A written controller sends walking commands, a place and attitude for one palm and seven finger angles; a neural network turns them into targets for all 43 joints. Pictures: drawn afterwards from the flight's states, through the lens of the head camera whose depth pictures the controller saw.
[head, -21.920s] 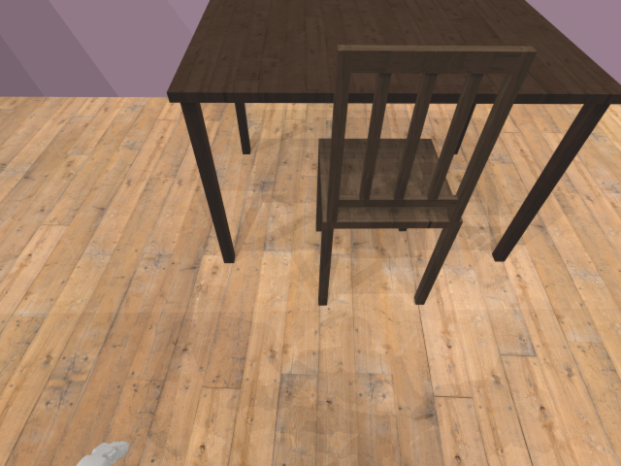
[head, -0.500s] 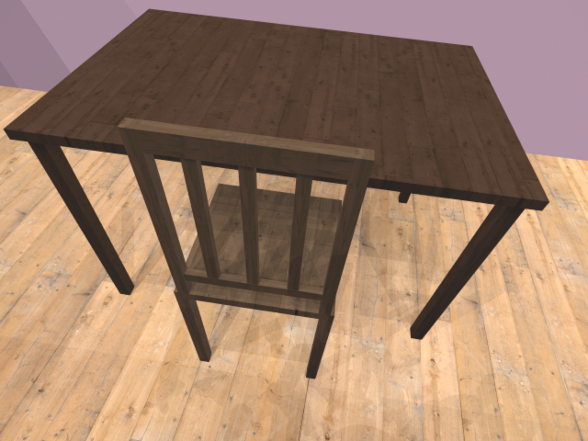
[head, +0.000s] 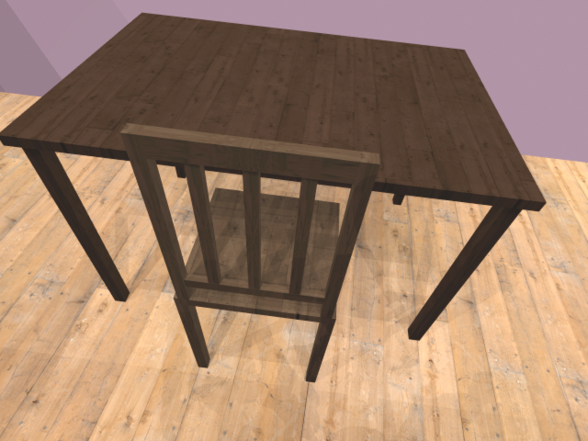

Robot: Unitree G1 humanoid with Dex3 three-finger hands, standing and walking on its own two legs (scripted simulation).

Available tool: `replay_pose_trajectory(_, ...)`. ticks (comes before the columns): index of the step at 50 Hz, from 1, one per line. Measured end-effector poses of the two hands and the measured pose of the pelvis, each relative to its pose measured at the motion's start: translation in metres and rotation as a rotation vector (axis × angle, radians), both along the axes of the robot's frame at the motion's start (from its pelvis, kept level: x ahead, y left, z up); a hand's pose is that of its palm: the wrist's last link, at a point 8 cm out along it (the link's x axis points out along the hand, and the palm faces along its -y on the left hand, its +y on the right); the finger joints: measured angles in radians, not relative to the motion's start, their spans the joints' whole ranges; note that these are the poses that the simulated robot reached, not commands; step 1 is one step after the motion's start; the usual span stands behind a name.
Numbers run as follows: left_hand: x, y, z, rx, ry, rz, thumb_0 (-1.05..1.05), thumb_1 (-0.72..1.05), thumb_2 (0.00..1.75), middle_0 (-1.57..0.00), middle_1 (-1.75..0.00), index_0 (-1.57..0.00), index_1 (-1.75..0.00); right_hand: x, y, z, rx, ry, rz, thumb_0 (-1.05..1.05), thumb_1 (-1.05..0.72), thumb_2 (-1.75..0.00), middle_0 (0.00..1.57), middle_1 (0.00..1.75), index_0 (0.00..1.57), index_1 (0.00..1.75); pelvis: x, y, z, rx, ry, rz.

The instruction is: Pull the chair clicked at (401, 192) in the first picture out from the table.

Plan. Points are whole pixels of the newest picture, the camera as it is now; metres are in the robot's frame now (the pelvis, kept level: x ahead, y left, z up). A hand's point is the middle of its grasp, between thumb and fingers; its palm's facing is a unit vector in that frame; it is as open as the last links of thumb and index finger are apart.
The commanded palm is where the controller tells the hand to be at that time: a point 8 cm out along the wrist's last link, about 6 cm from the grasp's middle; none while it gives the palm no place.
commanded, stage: look again from close up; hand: left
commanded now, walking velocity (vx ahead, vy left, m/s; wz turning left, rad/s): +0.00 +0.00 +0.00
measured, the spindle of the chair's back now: (253, 237) +0.48 +0.11 -0.05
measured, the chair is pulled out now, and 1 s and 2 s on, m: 0.00 0.00 0.00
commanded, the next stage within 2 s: none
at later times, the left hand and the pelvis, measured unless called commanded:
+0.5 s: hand out of the picture -0.05 +0.15 -0.18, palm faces +0.03 -0.98 -0.19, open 7.3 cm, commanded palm none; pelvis +0.00 -0.02 +0.00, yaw +0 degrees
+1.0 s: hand out of the picture -0.01 +0.11 -0.17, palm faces +0.02 -0.98 -0.18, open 7.3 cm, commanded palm none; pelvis +0.01 -0.05 +0.00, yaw +0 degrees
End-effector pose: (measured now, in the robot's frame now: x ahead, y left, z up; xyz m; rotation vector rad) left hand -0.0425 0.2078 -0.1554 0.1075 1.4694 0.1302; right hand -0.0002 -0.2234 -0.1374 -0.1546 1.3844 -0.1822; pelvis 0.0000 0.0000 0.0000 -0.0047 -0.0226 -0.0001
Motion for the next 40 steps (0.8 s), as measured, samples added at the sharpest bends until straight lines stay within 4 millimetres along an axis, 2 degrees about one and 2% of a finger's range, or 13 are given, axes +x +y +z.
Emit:
replay_pose_trajectory(9,-0.010,0.005,0.005,0.027,0.019,0.005,0.00,0.91,0.90,-0.20,-0.30,-0.20,-0.30,-0.006,0.001,-0.004,0.015,0.004,-0.013,0.01,-0.92,-0.90,0.20,0.30,0.20,0.30,-0.001,-0.001,0.000,0.003,0.000,-0.007)
replay_pose_trajectory(17,-0.014,0.002,0.008,0.039,0.023,0.007,0.00,0.91,0.90,-0.19,-0.30,-0.20,-0.30,-0.009,-0.004,-0.006,0.025,0.006,-0.018,0.01,-0.91,-0.90,0.20,0.30,0.20,0.30,-0.003,-0.007,0.001,0.007,0.003,-0.009)
replay_pose_trajectory(28,-0.009,-0.015,0.012,0.041,0.007,0.008,0.00,0.91,0.90,-0.20,-0.30,-0.20,-0.30,-0.008,-0.020,-0.007,0.032,0.003,-0.018,0.00,-0.91,-0.90,0.20,0.30,0.20,0.30,-0.002,-0.022,0.002,0.010,0.004,-0.008)
replay_pose_trajectory(40,0.009,-0.039,0.012,0.031,-0.032,-0.004,0.00,0.91,0.90,-0.20,-0.30,-0.20,-0.30,-0.006,-0.037,-0.007,0.038,0.002,-0.016,0.00,-0.91,-0.90,0.20,0.30,0.20,0.30,0.001,-0.042,0.003,0.011,0.004,-0.007)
